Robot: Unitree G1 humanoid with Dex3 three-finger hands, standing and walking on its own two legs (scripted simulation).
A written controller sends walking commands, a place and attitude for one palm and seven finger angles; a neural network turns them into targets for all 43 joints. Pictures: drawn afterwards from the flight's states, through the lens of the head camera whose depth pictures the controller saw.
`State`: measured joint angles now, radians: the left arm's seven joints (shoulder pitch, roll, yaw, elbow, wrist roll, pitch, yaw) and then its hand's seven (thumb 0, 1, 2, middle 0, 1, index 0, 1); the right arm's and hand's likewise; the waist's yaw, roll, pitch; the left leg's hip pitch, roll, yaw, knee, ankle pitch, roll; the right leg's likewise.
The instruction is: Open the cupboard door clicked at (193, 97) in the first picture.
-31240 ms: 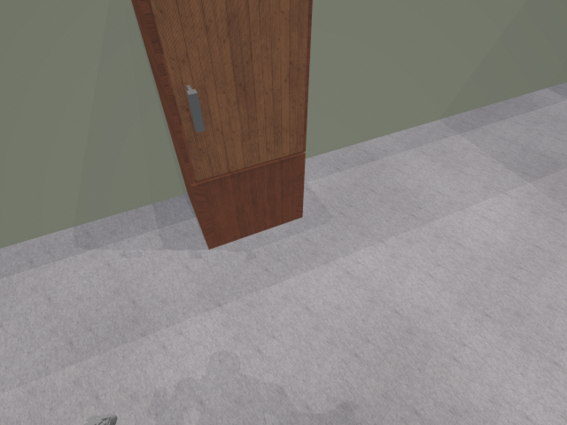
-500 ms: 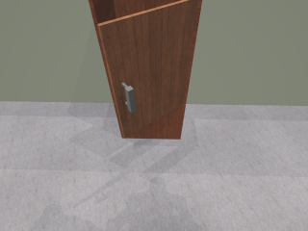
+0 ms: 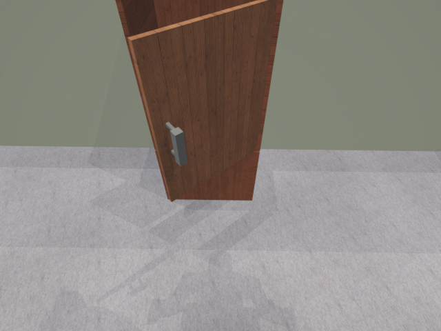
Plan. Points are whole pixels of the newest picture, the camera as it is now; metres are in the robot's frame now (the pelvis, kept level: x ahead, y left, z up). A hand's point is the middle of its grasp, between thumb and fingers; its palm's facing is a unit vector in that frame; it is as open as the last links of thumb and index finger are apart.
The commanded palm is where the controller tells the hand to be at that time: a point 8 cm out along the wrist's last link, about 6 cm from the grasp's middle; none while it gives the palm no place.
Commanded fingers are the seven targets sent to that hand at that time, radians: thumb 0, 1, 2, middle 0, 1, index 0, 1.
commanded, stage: look to check the result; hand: left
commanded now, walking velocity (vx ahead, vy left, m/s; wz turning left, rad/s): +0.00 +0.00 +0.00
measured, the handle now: (175, 143) +0.61 +0.17 -0.06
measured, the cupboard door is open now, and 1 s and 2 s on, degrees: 40 40 40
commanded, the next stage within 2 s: walk to a spot facing it in 0.38 s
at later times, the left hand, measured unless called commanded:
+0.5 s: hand out of the picture +0.06 +0.22 -0.16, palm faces -0.02 -0.95 -0.30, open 7.4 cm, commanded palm none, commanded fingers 0.00 0.90 0.90 -0.20 -0.30 -0.20 -0.30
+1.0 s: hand out of the picture +0.08 +0.17 -0.18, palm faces -0.15 -0.95 -0.27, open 7.4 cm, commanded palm none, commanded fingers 0.00 0.90 0.90 -0.20 -0.30 -0.20 -0.30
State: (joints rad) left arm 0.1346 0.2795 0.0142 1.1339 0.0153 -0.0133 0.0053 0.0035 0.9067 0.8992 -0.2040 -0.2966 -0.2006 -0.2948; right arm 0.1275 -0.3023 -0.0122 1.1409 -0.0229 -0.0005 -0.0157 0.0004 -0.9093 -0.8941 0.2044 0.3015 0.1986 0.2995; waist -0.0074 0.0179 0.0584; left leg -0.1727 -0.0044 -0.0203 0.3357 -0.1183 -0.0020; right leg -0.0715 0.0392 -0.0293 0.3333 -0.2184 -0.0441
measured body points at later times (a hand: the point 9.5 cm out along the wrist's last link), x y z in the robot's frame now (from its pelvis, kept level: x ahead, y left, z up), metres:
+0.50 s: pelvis +0.01 +0.00 +0.00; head +0.03 -0.01 +0.45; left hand +0.07 +0.27 -0.14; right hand +0.07 -0.27 -0.15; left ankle +0.04 +0.12 -0.75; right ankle -0.02 -0.09 -0.75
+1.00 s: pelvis +0.00 -0.02 -0.02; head +0.04 -0.05 +0.43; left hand +0.09 +0.22 -0.16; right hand -0.01 -0.28 -0.18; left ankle +0.02 +0.12 -0.70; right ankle -0.03 -0.10 -0.75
